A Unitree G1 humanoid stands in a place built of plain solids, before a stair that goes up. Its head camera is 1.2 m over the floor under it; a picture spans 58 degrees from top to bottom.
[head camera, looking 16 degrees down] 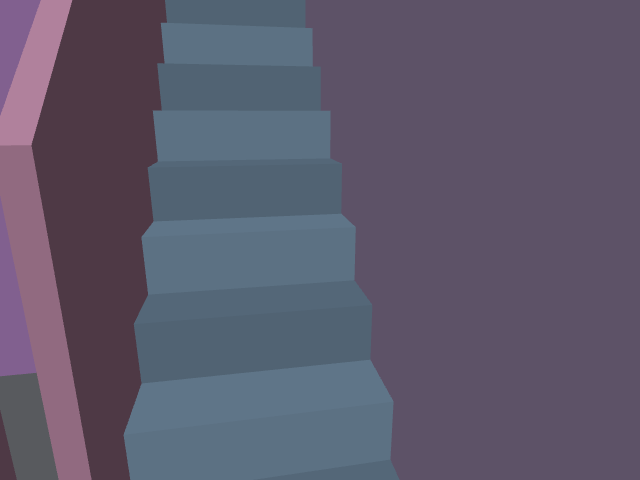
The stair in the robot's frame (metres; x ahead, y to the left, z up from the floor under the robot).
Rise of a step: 0.20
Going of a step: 0.22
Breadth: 0.73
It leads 11 degrees to the left of straight ahead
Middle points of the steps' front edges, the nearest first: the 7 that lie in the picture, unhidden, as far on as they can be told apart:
1.00 0.15 0.41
1.22 0.19 0.61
1.45 0.23 0.82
1.67 0.27 1.02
1.89 0.31 1.22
2.11 0.36 1.43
2.33 0.40 1.63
